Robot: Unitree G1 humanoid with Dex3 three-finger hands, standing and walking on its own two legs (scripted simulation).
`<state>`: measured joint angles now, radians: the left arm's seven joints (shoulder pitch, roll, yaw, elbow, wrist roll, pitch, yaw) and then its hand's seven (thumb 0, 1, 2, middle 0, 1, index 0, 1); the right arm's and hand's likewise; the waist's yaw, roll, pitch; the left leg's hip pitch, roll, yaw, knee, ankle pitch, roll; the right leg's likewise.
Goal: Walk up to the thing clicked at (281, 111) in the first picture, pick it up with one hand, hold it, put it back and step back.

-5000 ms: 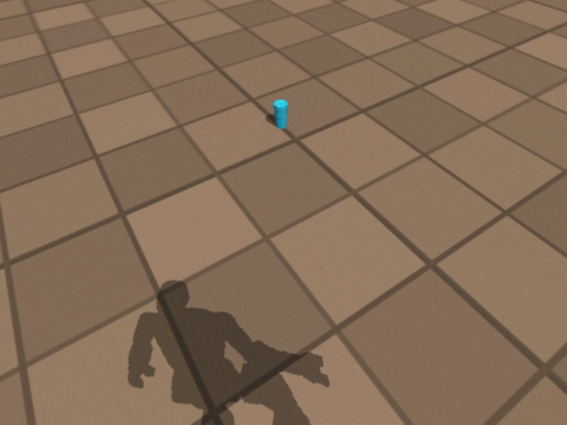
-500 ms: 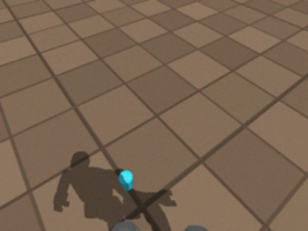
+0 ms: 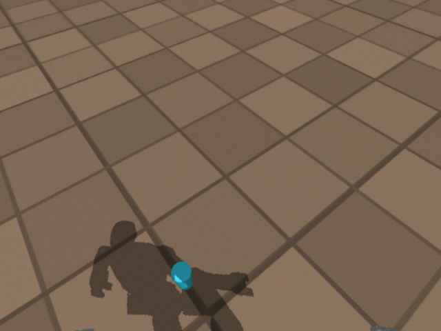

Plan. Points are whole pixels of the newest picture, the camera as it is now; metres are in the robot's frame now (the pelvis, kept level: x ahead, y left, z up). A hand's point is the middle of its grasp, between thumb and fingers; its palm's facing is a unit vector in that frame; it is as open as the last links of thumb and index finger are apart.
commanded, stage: walk up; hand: left
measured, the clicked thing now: (183, 277) +0.41 +0.20 -0.69
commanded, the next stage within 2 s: stand in 0.96 s
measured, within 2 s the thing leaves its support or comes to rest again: neither
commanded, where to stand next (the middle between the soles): +0.02 -0.02 m, yaw +0 degrees
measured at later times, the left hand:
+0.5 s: hand out of the picture +0.10 +0.25 -0.15, palm faces +0.01 -0.95 -0.32, open 7.4 cm
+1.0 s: hand out of the picture +0.09 +0.26 -0.15, palm faces +0.03 -0.95 -0.32, open 7.4 cm
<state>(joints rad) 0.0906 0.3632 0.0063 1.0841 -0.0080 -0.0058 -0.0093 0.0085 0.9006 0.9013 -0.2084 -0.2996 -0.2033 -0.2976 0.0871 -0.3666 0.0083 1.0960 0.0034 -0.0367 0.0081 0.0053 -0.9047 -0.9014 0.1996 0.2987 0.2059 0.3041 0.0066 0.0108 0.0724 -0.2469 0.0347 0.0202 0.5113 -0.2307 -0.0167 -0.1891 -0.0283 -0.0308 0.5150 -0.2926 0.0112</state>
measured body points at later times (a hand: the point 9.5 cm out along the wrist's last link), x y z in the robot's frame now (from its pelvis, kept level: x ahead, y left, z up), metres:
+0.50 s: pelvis +0.01 +0.00 +0.01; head +0.02 +0.00 +0.46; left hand +0.10 +0.30 -0.12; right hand +0.09 -0.31 -0.12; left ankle +0.03 +0.13 -0.74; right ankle -0.01 -0.13 -0.74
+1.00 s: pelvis +0.01 +0.00 +0.01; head +0.02 +0.00 +0.46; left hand +0.08 +0.31 -0.12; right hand +0.10 -0.30 -0.12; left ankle +0.03 +0.13 -0.74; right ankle -0.01 -0.13 -0.74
